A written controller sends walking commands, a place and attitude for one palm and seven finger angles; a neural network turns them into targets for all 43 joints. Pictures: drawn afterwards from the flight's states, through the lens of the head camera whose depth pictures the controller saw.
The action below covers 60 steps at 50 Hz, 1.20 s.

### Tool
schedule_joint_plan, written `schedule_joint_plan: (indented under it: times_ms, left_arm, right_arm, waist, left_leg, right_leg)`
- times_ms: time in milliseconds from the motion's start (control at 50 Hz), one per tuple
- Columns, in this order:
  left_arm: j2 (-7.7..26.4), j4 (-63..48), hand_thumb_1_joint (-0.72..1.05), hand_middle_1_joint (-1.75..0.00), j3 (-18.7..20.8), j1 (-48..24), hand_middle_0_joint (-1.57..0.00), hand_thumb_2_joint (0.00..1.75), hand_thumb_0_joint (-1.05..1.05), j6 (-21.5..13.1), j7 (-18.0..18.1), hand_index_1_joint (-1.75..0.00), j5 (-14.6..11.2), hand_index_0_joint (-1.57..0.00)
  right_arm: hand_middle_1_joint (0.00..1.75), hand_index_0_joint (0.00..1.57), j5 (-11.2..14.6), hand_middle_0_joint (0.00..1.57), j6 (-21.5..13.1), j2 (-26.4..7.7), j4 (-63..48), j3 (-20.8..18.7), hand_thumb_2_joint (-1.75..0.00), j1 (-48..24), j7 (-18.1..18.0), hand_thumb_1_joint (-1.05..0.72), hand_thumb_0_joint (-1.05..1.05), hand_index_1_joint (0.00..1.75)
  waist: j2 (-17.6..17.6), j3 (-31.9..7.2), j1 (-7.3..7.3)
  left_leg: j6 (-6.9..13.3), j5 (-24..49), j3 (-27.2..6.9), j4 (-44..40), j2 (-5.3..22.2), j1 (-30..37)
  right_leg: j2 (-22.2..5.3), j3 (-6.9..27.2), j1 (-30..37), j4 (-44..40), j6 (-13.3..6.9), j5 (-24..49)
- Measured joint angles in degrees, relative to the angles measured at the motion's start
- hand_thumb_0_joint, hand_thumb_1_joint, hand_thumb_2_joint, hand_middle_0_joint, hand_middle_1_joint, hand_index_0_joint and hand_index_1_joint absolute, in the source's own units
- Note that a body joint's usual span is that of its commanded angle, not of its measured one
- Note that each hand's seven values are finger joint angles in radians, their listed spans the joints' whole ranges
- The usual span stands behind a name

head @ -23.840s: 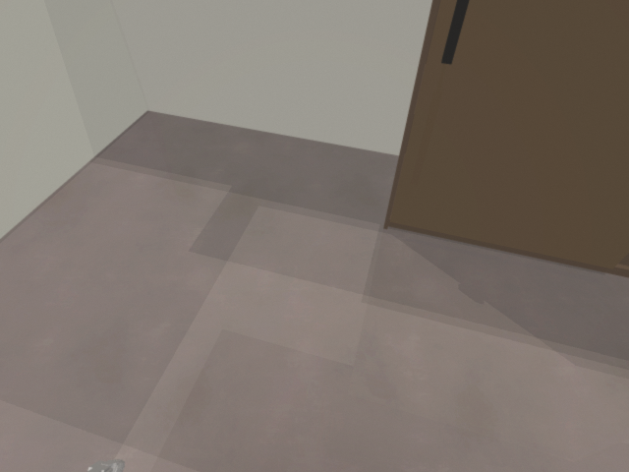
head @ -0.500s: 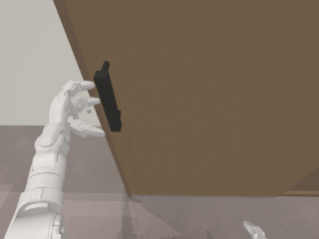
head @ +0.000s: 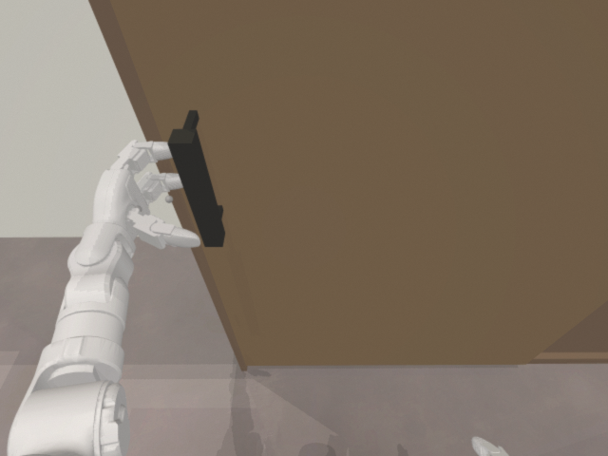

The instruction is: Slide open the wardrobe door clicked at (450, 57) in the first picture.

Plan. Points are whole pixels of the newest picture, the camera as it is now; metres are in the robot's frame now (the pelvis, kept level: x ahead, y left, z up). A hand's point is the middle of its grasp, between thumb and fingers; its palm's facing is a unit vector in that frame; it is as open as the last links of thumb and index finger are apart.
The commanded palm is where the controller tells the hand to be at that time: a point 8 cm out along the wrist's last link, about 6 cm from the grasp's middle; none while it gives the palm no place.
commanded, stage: slide the fingers in behind the handle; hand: left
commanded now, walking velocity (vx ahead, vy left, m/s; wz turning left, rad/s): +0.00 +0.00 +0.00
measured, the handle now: (204, 183) +0.45 +0.16 +0.12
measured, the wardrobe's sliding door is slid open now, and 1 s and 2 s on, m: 0.00 0.00 0.00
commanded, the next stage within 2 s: grip the handle and tug to test in 1.78 s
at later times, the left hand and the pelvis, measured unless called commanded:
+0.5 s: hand (173, 208) +0.39 +0.19 +0.12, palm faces +0.03 -1.00 +0.01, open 14.0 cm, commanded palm +0.37 +0.23 +0.12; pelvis +0.00 +0.00 +0.00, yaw +0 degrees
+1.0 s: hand (196, 209) +0.39 +0.16 +0.13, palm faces +0.02 -1.00 +0.00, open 14.0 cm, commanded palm +0.36 +0.20 +0.12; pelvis +0.01 +0.00 +0.00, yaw +0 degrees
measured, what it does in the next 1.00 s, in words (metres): stands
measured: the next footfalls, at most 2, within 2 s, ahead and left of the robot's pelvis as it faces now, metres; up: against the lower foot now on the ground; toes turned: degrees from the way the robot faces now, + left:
none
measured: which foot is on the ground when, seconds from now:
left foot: down 0.00-1.00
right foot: down 0.00-1.00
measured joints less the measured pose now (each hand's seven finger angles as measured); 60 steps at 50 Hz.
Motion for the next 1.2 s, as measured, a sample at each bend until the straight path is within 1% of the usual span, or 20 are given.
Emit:
schedule_joint_plan:
  times_ms: [220,320,440,520,640,760,840,920,1080,1200]
  left_arm:
    - [-0.69,-1.87,-0.50,-1.20,-0.20,1.86,-0.31,0.30,-0.01,0.21,0.00,-1.20,-0.18,-0.30]
    - [-1.23,-3.16,-0.50,-1.20,-0.48,2.70,-0.30,0.30,-0.01,0.81,0.18,-1.20,-0.36,-0.30]
    - [-2.03,-5.23,-0.50,-1.20,-1.93,3.59,-0.30,0.30,-0.01,1.18,0.64,-1.20,-0.46,-0.30]
    - [-2.49,-5.23,-0.50,-1.20,-2.70,2.90,-0.30,0.30,-0.01,1.94,1.33,-1.20,-0.13,-0.30]
    - [-3.80,-6.24,-0.50,-1.20,-3.91,2.61,-0.30,0.30,-0.01,2.13,2.56,-1.20,0.10,-0.29]
    - [-5.23,-8.33,-0.50,-1.20,-4.34,4.25,-0.30,0.30,-0.01,2.82,3.79,-1.20,0.59,-0.30]
    - [-5.58,-10.15,-0.50,-1.20,-4.18,5.98,-0.30,0.30,-0.01,3.20,4.49,-1.20,0.75,-0.30]
    - [-6.01,-11.51,-0.50,-1.20,-5.22,6.70,-0.30,0.30,-0.01,3.21,5.03,-1.20,0.78,-0.30]
    - [-7.20,-11.22,-0.50,-1.20,-7.11,5.52,-0.30,0.30,-0.01,3.73,6.39,-1.20,1.14,-0.29]
    - [-7.63,-9.48,-0.50,-1.20,-7.14,4.31,-0.30,0.30,-0.01,3.88,7.29,-1.20,1.64,-0.30]
  right_arm:
    - [0.30,0.20,0.05,0.21,0.12,0.16,-0.69,0.16,-0.90,-0.27,0.26,-0.90,0.01,0.30]
    - [0.30,0.20,0.00,0.21,0.04,0.24,-0.91,0.28,-0.90,-0.85,0.14,-0.90,0.01,0.30]
    - [0.30,0.20,0.07,0.21,-0.33,0.29,-1.05,0.26,-0.90,-1.63,-0.03,-0.90,0.01,0.30]
    - [0.30,0.20,0.00,0.21,-0.38,0.36,-0.95,0.35,-0.90,-2.39,-0.14,-0.90,0.01,0.30]
    - [0.30,0.20,-0.19,0.21,-0.55,0.67,-0.93,0.25,-0.90,-2.68,0.20,-0.90,0.01,0.30]
    - [0.30,0.20,-0.38,0.21,-0.12,1.05,-1.05,0.21,-0.90,-2.35,0.83,-0.90,0.01,0.30]
    - [0.30,0.20,-0.44,0.21,0.26,1.28,-1.07,0.19,-0.90,-2.26,0.92,-0.90,0.01,0.30]
    - [0.30,0.20,-0.33,0.21,0.15,1.29,-0.81,0.04,-0.90,-2.20,0.75,-0.90,0.01,0.30]
    - [0.30,0.20,-0.42,0.21,-0.02,1.07,-0.10,-0.04,-0.90,-3.03,0.45,-0.91,0.01,0.30]
    - [0.30,0.20,-0.56,0.21,0.37,1.35,-0.17,0.23,-0.90,-3.68,0.48,-0.91,0.01,0.30]
  waist:
    - [0.18,-0.20,0.23]
    - [-0.02,-0.07,0.56]
    - [-0.08,0.13,0.98]
    - [-0.13,0.27,1.04]
    - [-0.02,0.00,1.18]
    - [0.19,-0.45,1.21]
    - [0.25,-0.43,1.24]
    - [0.31,-0.04,1.46]
    - [0.47,0.25,1.64]
    - [0.19,0.20,1.31]
  left_leg:
    - [0.08,0.10,0.29,-0.21,-0.04,0.25]
    - [0.08,0.18,0.18,-0.35,-0.10,0.46]
    - [0.09,0.14,-0.17,-0.38,-0.21,0.73]
    - [0.08,0.11,-0.40,-0.34,-0.27,0.72]
    - [0.08,0.10,-0.29,-0.70,-0.39,0.94]
    - [0.01,0.02,0.06,-1.27,-0.31,1.75]
    - [-0.06,0.03,0.28,-1.67,-0.16,2.46]
    - [-0.16,0.11,0.02,-1.77,-0.12,2.94]
    - [-0.29,0.52,-0.38,-1.98,-0.23,3.05]
    - [-0.45,0.81,-0.29,-2.24,-0.12,3.14]
  right_leg:
    - [0.00,0.31,0.09,-0.08,0.07,0.14]
    - [-0.06,0.22,0.32,-0.17,0.08,0.14]
    - [-0.18,-0.10,0.79,-0.30,0.12,0.03]
    - [-0.25,-0.32,0.91,-0.35,0.12,-0.04]
    - [-0.34,-0.19,0.94,-0.40,0.18,-0.19]
    - [-0.20,0.17,1.43,-0.60,0.17,-0.33]
    - [-0.01,0.39,1.97,-0.83,0.10,-0.32]
    - [0.01,0.13,2.59,-1.03,0.00,-0.30]
    - [-0.11,-0.25,2.81,-1.12,-0.16,-0.11]
    - [0.02,-0.17,2.72,-1.13,-0.34,0.05]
